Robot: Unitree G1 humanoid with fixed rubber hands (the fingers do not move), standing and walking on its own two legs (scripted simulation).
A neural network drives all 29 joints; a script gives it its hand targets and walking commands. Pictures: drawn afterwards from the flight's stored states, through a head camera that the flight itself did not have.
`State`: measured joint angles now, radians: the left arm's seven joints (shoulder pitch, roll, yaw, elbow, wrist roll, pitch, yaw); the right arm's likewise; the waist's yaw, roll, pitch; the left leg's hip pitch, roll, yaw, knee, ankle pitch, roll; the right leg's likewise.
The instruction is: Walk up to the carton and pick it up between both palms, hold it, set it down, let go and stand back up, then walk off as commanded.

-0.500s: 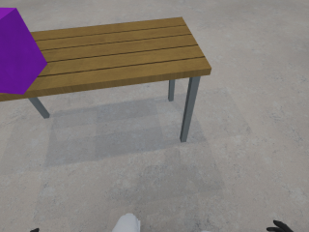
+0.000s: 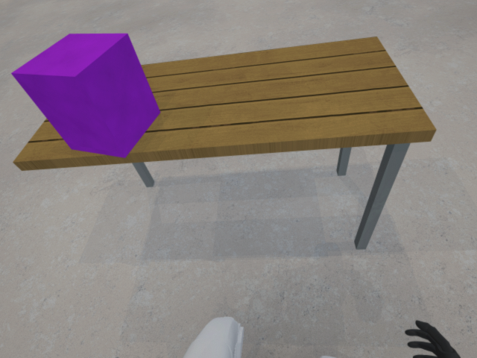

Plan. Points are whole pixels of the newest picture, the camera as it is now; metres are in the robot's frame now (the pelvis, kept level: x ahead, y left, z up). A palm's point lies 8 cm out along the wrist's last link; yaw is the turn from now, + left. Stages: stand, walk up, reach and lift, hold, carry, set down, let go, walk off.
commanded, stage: walk up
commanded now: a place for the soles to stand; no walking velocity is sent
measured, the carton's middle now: (97, 95) +0.73 +0.44 +0.08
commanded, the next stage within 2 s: none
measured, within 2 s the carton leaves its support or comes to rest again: neither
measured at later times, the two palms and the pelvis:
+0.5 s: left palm out of the picture +0.12 +0.42 -0.08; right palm (378, 315) +0.20 -0.21 -0.10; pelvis +0.06 +0.11 -0.03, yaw +4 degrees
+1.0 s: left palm out of the picture +0.23 +0.61 -0.09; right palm (277, 292) +0.25 -0.03 -0.12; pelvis +0.13 +0.27 -0.04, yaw +4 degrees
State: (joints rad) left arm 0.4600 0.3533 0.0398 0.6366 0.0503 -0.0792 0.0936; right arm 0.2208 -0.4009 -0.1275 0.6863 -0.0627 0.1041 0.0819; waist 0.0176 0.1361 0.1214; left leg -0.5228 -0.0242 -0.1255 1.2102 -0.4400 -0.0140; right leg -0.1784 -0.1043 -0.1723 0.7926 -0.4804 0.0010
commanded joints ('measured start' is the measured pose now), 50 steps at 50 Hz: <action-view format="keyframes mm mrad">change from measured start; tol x32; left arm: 1 65 339 120 -133 11 -15 20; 50 72 284 82 -94 -77 18 11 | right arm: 1 -154 -104 -26 -174 19 -31 12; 41 281 -365 -106 -138 15 -86 -14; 50 -79 -253 -42 -235 27 -66 -47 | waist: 1 50 -367 60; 10 -179 225 -355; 36 -3 -493 109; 41 -216 235 -161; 50 11 58 -141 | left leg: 1 -151 96 27 -192 91 2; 9 604 153 -124 -601 285 211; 11 478 384 -613 -894 -52 425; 19 -125 242 -143 -718 -179 200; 22 -428 34 92 -127 -95 24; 30 -241 136 -24 54 -3 -7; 40 546 29 126 -518 133 65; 43 399 428 -668 -921 -275 358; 50 43 315 -106 -526 234 247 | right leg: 1 71 -260 217 -298 787 -217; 12 -448 11 159 682 -205 -36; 20 215 51 175 -108 3 -101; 24 -170 -439 1000 -671 -654 -269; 36 -214 -183 310 -315 9 -192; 43 -590 102 270 706 -198 -48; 50 -103 56 204 5 -81 -93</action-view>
